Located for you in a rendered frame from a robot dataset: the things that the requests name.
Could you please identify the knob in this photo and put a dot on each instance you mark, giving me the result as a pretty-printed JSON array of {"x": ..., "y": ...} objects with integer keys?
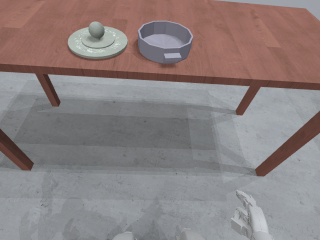
[{"x": 96, "y": 29}]

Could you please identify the table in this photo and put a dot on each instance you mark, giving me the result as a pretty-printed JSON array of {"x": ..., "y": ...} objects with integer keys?
[{"x": 234, "y": 43}]

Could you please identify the pot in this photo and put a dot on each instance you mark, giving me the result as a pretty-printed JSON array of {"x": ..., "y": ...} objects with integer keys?
[{"x": 164, "y": 41}]

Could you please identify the robot right hand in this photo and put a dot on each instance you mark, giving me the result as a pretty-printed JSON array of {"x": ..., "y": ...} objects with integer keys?
[{"x": 254, "y": 220}]

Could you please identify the robot right thigh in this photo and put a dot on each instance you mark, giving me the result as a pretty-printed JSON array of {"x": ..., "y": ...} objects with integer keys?
[{"x": 190, "y": 235}]

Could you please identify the lid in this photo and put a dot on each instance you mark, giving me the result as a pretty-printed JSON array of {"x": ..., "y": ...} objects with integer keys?
[{"x": 111, "y": 44}]

